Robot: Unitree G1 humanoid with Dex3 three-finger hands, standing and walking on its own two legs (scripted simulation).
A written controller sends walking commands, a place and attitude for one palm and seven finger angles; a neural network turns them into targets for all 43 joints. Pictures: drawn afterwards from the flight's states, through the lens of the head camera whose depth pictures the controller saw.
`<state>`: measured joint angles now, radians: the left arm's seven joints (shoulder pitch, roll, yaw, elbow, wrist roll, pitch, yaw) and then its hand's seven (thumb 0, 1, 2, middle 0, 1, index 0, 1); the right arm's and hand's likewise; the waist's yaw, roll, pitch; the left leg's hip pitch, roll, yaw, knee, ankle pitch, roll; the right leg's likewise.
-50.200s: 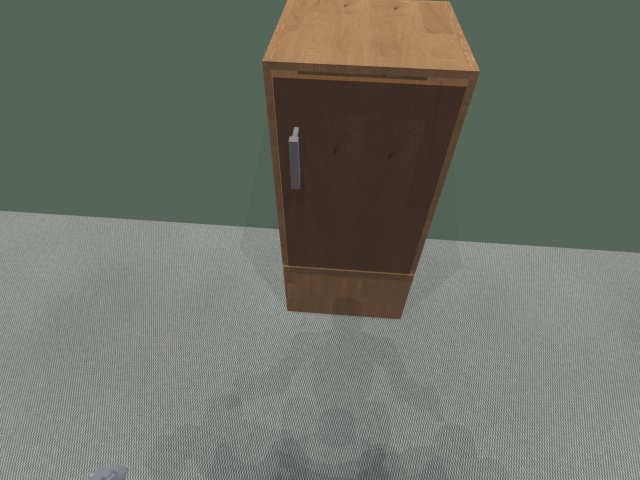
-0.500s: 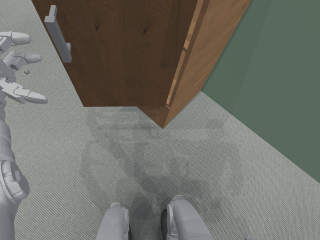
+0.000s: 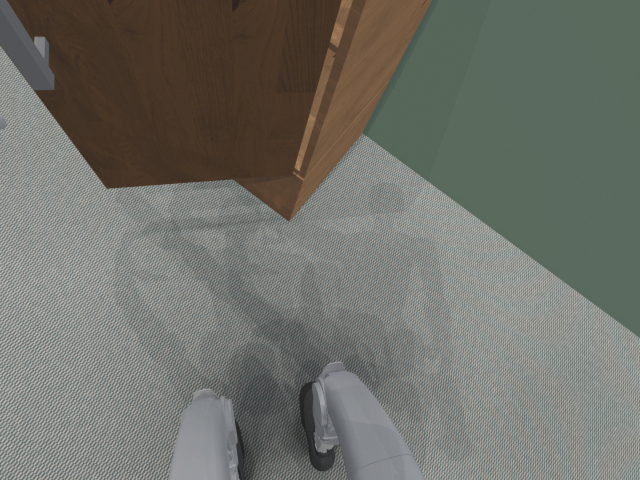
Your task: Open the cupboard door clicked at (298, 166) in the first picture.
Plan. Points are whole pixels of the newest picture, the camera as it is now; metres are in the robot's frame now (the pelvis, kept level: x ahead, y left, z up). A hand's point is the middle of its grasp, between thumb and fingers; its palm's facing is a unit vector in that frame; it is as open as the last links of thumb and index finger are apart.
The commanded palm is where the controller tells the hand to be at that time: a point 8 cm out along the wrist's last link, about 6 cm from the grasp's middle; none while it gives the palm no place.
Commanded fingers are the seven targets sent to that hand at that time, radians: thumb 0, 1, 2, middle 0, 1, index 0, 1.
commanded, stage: move the hooked fingers beside the handle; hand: left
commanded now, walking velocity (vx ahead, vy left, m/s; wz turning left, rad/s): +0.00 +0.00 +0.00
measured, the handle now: (13, 19) +0.59 +0.24 +0.07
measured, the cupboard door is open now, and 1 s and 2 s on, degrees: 46 46 46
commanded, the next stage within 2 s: slide the fingers in behind the handle in 0.64 s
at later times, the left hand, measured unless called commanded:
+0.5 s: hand out of the picture +0.54 +0.28 +0.08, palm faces +0.02 -1.00 -0.02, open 14.0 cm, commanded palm +0.53 +0.30 +0.07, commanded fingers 0.00 -0.50 0.30 -0.30 -1.20 -0.30 -1.20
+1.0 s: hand out of the picture +0.54 +0.25 +0.07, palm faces +0.02 -1.00 -0.03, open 14.0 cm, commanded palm +0.53 +0.28 +0.07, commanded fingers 0.00 -0.50 0.30 -0.30 -1.20 -0.30 -1.20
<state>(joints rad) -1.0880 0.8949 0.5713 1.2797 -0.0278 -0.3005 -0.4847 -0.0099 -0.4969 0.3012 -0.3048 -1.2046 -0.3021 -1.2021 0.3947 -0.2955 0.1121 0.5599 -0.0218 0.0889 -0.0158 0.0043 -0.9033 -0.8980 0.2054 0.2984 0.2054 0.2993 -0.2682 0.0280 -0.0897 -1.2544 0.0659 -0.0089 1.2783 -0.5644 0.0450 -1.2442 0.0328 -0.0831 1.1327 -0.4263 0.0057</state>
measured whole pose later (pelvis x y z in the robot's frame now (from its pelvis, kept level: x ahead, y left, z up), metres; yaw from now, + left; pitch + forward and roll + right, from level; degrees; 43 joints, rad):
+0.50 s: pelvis +0.02 +0.01 +0.02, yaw +1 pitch +29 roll -6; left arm -0.96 0.73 0.51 1.17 -0.06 -0.33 -0.43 -0.01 -0.50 0.30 -0.30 -1.20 -0.30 -1.20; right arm 0.38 -0.27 0.08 0.56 -0.03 0.11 0.01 0.00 -0.90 -0.90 0.21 0.30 0.21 0.30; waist -0.22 0.03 -0.11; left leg -1.14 0.05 -0.02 1.20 -0.56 0.05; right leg -1.12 0.03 -0.09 1.05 -0.43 0.01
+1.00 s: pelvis +0.00 -0.01 +0.01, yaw +1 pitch +29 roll -5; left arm -1.04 0.76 0.50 1.24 -0.05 -0.33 -0.41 -0.01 -0.50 0.30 -0.30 -1.20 -0.30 -1.20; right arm 0.37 -0.29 0.09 0.58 -0.02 0.10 -0.01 0.00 -0.90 -0.90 0.21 0.30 0.21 0.30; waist -0.24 0.03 -0.10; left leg -1.20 0.06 -0.02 1.25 -0.56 0.03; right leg -1.19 0.03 -0.09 1.12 -0.43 -0.01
